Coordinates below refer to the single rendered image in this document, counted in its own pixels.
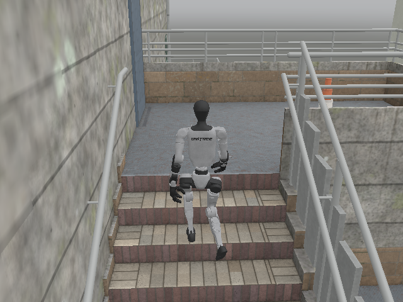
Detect stairs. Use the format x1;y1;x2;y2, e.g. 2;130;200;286
108;173;303;302

